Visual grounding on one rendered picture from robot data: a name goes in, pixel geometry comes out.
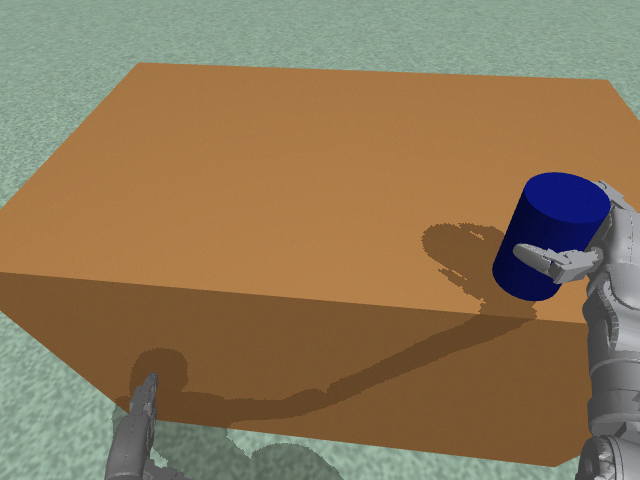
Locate left robot hand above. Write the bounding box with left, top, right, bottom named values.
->
left=104, top=372, right=192, bottom=480

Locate right robot hand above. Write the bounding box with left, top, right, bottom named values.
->
left=513, top=180, right=640, bottom=284

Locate right robot arm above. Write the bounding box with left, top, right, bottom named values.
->
left=575, top=263, right=640, bottom=480

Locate can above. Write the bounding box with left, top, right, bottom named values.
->
left=492, top=172, right=611, bottom=301

